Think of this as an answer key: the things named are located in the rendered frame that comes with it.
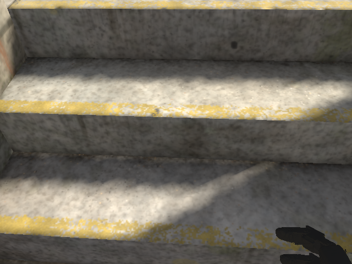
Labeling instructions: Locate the right robot hand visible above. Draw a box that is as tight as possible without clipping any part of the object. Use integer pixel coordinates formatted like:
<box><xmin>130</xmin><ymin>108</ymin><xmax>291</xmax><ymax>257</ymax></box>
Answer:
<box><xmin>276</xmin><ymin>225</ymin><xmax>352</xmax><ymax>264</ymax></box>

